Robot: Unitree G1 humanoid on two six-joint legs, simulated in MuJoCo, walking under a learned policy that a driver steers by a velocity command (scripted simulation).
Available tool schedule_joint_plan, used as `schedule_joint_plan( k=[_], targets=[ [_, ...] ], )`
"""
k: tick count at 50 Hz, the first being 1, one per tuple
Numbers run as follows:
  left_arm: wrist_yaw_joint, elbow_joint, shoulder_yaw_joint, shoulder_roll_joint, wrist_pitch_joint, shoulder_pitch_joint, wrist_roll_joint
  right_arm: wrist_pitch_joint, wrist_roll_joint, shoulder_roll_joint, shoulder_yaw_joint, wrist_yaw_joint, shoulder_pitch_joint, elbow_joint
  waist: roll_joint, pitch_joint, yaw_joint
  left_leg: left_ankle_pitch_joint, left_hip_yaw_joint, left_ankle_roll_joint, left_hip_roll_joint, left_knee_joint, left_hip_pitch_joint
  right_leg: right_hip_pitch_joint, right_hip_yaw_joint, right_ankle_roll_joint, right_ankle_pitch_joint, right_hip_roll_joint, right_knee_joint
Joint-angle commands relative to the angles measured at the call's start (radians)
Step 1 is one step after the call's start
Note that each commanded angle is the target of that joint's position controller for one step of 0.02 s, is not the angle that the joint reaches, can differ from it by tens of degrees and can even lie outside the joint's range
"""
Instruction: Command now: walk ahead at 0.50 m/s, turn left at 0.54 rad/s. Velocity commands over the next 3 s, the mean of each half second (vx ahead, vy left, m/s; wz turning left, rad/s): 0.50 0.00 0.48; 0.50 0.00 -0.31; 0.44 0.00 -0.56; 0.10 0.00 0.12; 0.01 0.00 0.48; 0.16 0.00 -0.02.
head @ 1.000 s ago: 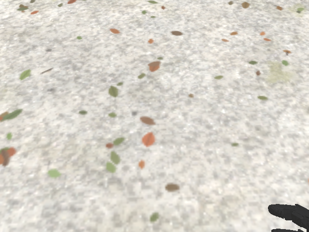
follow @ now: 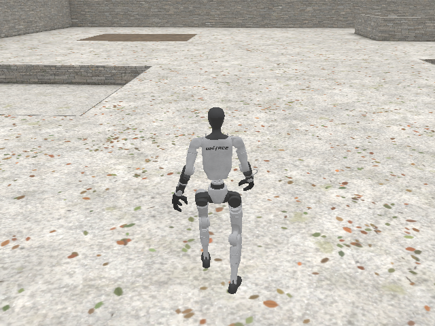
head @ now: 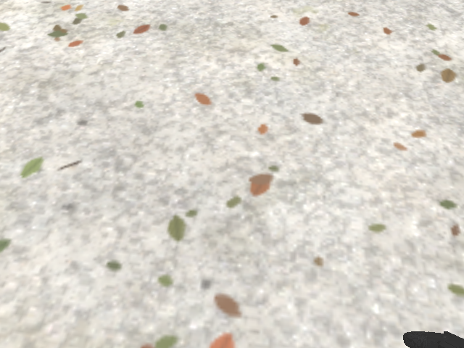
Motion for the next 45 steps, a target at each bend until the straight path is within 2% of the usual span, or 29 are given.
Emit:
schedule_joint_plan(
  k=[1, 2, 3, 4, 5, 6, 7, 8, 10, 13, 15, 17, 20, 22, 23, 24, 25, 26, 27, 28, 29, 30, 31, 33, 35, 38, 40, 42, 45],
  targets=[
    [0.0, -0.135, -0.012, 0.034, -0.028, 0.045, 0.045, 0.003, 0.013, -0.354, -0.122, -0.033, 0.34, 0.023, 0.245, -0.259, -0.114, -0.085, -0.56, 0.261, 0.222, -0.097, 0.872, -0.705, 0.079, -0.016, 0.047, 0.038, 0.811],
    [-0.013, -0.15, -0.017, 0.072, -0.071, -0.028, 0.014, -0.012, 0.004, -0.302, -0.1, -0.029, 0.368, -0.015, 0.161, -0.43, -0.163, -0.23, -0.907, 0.339, 0.324, -0.277, 0.959, -0.836, 0.339, -0.02, -0.133, 0.111, 0.96],
    [-0.022, -0.182, 0.0, 0.134, -0.093, -0.141, -0.027, -0.025, -0.007, -0.234, -0.08, -0.026, 0.346, -0.005, 0.089, -0.304, -0.191, -0.174, -0.771, 0.276, 0.297, -0.308, 0.892, -0.925, 0.376, -0.045, -0.045, 0.058, 0.955],
    [-0.02, -0.19, -0.008, 0.12, -0.105, -0.164, -0.023, -0.032, -0.002, -0.205, -0.072, -0.027, 0.295, -0.007, 0.041, -0.21, -0.154, -0.103, -0.646, 0.24, 0.256, -0.301, 0.754, -0.911, 0.371, -0.063, 0.04, 0.016, 0.875],
    [-0.012, -0.178, -0.004, 0.122, -0.106, -0.166, 0.006, -0.033, -0.002, -0.168, -0.06, -0.029, 0.22, -0.019, -0.002, -0.142, -0.108, -0.002, -0.545, 0.211, 0.216, -0.306, 0.603, -0.847, 0.369, -0.061, 0.091, -0.018, 0.785],
    [-0.01, -0.172, 0.005, 0.135, -0.096, -0.146, 0.02, -0.033, -0.013, -0.14, -0.05, -0.034, 0.171, -0.039, 0.017, -0.119, -0.068, 0.092, -0.483, 0.202, 0.189, -0.324, 0.492, -0.765, 0.376, -0.056, 0.126, -0.04, 0.731],
    [-0.012, -0.171, 0.009, 0.135, -0.083, -0.133, 0.025, -0.033, -0.019, -0.136, -0.048, -0.037, 0.149, -0.052, 0.024, -0.107, -0.046, 0.13, -0.461, 0.202, 0.172, -0.347, 0.427, -0.717, 0.375, -0.048, 0.143, -0.044, 0.699],
    [-0.013, -0.171, 0.008, 0.122, -0.071, -0.124, 0.029, -0.035, -0.017, -0.142, -0.05, -0.041, 0.144, -0.053, 0.02, -0.098, -0.035, 0.17, -0.436, 0.206, 0.164, -0.362, 0.384, -0.698, 0.365, -0.034, 0.153, -0.042, 0.657],
    [-0.011, -0.18, -0.001, 0.092, -0.056, -0.152, 0.036, -0.038, -0.013, -0.166, -0.056, -0.053, 0.163, -0.043, 0.012, -0.071, -0.035, 0.228, -0.374, 0.204, 0.14, -0.378, 0.306, -0.687, 0.342, -0.006, 0.213, -0.029, 0.559],
    [-0.015, -0.208, -0.018, 0.057, -0.054, -0.269, 0.036, -0.032, -0.005, -0.182, -0.061, -0.068, 0.201, -0.027, 0.033, -0.039, -0.076, 0.165, -0.307, 0.155, 0.083, -0.374, 0.257, -0.659, 0.333, 0.014, 0.425, 0.008, 0.327],
    [-0.024, -0.223, -0.023, 0.049, -0.06, -0.341, 0.027, -0.026, -0.001, -0.184, -0.062, -0.073, 0.229, -0.017, 0.052, -0.031, -0.108, 0.088, -0.304, 0.129, 0.066, -0.361, 0.243, -0.605, 0.328, 0.016, 0.53, 0.043, 0.192],
    [-0.035, -0.23, -0.023, 0.058, -0.067, -0.377, 0.016, -0.024, 0.001, -0.18, -0.06, -0.074, 0.267, 0.002, 0.065, -0.033, -0.129, 0.04, -0.327, 0.119, 0.09, -0.344, 0.276, -0.576, 0.33, 0.009, 0.58, 0.054, 0.128],
    [-0.049, -0.239, -0.013, 0.087, -0.08, -0.39, 0.015, -0.021, 0.0, -0.164, -0.054, -0.074, 0.304, 0.025, 0.079, -0.026, -0.133, 0.024, -0.391, 0.105, 0.138, -0.274, 0.378, -0.577, 0.344, -0.028, 0.52, 0.052, 0.066],
    [-0.051, -0.23, -0.005, 0.103, -0.085, -0.342, 0.013, -0.016, -0.006, -0.17, -0.056, -0.073, 0.291, 0.029, 0.11, -0.026, -0.102, 0.098, -0.408, 0.087, 0.16, -0.224, 0.428, -0.536, 0.319, -0.065, 0.436, 0.058, 0.04],
    [-0.048, -0.21, 0.004, 0.117, -0.087, -0.275, 0.017, -0.014, -0.008, -0.16, -0.052, -0.071, 0.281, 0.026, 0.114, -0.05, -0.067, 0.217, -0.387, 0.07, 0.136, -0.159, 0.438, -0.45, 0.291, -0.093, 0.424, 0.076, 0.009],
    [-0.043, -0.186, 0.019, 0.151, -0.09, -0.165, 0.027, -0.015, -0.014, -0.127, -0.04, -0.069, 0.278, 0.02, 0.089, -0.136, -0.018, 0.31, -0.331, 0.04, 0.085, 0.001, 0.414, -0.283, 0.327, -0.14, 0.449, 0.034, 0.024],
    [-0.043, -0.169, 0.034, 0.22, -0.092, -0.018, 0.037, -0.02, -0.03, -0.086, -0.021, -0.074, 0.333, 0.001, -0.065, -0.293, 0.008, 0.119, -0.246, -0.008, -0.002, 0.305, 0.244, 0.005, 0.563, -0.242, 0.483, -0.13, 0.053],
    [-0.058, -0.121, 0.049, 0.263, -0.078, 0.056, 0.026, -0.034, -0.006, -0.055, -0.011, -0.073, 0.441, 0.001, -0.377, -0.346, -0.026, -0.402, -0.159, -0.084, -0.12, 0.596, -0.098, 0.235, 1.018, -0.392, 0.217, -0.28, -0.11],
    [-0.063, -0.132, 0.024, 0.173, -0.074, 0.041, -0.008, -0.043, 0.0, -0.14, -0.022, -0.07, 0.371, 0.003, -0.248, -0.256, 0.004, -0.42, -0.213, -0.081, -0.057, 0.683, -0.234, 0.208, 1.091, -0.368, -0.012, -0.276, -0.17],
    [-0.058, -0.147, 0.011, 0.13, -0.066, -0.02, -0.006, -0.05, 0.001, -0.17, -0.03, -0.067, 0.241, -0.021, -0.145, -0.13, 0.02, -0.326, -0.19, -0.077, -0.016, 0.682, -0.273, 0.091, 0.953, -0.329, 0.013, -0.237, -0.177],
    [-0.056, -0.158, 0.005, 0.125, -0.057, -0.055, 0.01, -0.058, -0.013, -0.155, -0.026, -0.067, 0.166, -0.039, -0.067, -0.069, 0.012, -0.268, -0.163, -0.076, 0.009, 0.643, -0.255, -0.021, 0.854, -0.314, 0.128, -0.192, -0.188],
    [-0.053, -0.161, 0.001, 0.115, -0.052, -0.076, 0.015, -0.066, -0.028, -0.141, -0.027, -0.065, 0.141, -0.051, -0.046, -0.035, -0.009, -0.223, -0.16, -0.08, 0.034, 0.567, -0.23, -0.096, 0.793, -0.31, 0.232, -0.159, -0.201],
    [-0.048, -0.164, -0.004, 0.105, -0.051, -0.083, 0.021, -0.07, -0.034, -0.125, -0.027, -0.064, 0.15, -0.054, -0.072, -0.045, -0.032, -0.194, -0.158, -0.086, 0.05, 0.507, -0.174, -0.137, 0.746, -0.303, 0.312, -0.126, -0.213],
    [-0.04, -0.159, -0.005, 0.1, -0.049, -0.076, 0.012, -0.069, -0.036, -0.098, -0.022, -0.062, 0.16, -0.054, -0.113, -0.064, -0.05, -0.194, -0.135, -0.11, 0.049, 0.398, -0.122, -0.173, 0.684, -0.31, 0.407, -0.096, -0.23],
    [-0.027, -0.148, 0.004, 0.129, -0.045, -0.059, 0.004, -0.066, -0.036, -0.075, -0.012, -0.064, 0.112, -0.066, -0.111, -0.055, -0.043, -0.155, -0.111, -0.136, 0.034, 0.267, -0.093, -0.223, 0.635, -0.316, 0.463, -0.082, -0.243],
    [-0.012, -0.134, 0.016, 0.159, -0.031, -0.027, -0.003, -0.072, -0.029, -0.053, 0.001, -0.057, 0.007, -0.08, -0.107, -0.036, -0.009, 0.037, -0.106, -0.156, 0.005, 0.066, -0.007, -0.293, 0.582, -0.286, 0.454, -0.051, -0.242],
    [-0.007, -0.123, 0.017, 0.16, -0.021, 0.009, -0.007, -0.079, -0.02, -0.06, 0.0, -0.05, -0.048, -0.089, -0.111, -0.032, 0.012, 0.124, -0.111, -0.163, -0.019, -0.013, 0.046, -0.307, 0.59, -0.274, 0.431, -0.047, -0.226],
    [-0.004, -0.114, 0.018, 0.156, -0.012, 0.041, -0.012, -0.085, -0.013, -0.075, -0.005, -0.045, -0.09, -0.101, -0.112, -0.03, 0.021, 0.132, -0.125, -0.159, -0.034, -0.069, 0.08, -0.289, 0.625, -0.263, 0.392, -0.055, -0.195],
    [-0.001, -0.117, 0.022, 0.157, -0.001, 0.037, -0.013, -0.096, -0.007, -0.108, -0.022, -0.043, -0.071, -0.101, -0.135, -0.035, -0.014, 0.076, -0.134, -0.13, -0.036, -0.142, 0.177, -0.262, 0.696, -0.234, 0.349, -0.067, -0.127]
  ],
)
Next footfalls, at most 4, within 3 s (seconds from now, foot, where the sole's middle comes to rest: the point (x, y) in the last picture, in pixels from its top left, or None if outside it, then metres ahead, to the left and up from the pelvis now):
0.48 right None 0.46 -0.07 -0.75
0.96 left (190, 277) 0.65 0.19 -0.75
1.44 right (289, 211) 0.90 -0.11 -0.75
1.96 left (222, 199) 0.94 0.11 -0.75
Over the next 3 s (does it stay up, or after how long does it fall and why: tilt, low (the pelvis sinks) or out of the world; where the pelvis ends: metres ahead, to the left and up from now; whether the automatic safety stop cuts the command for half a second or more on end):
stays up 0.96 -0.01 0.03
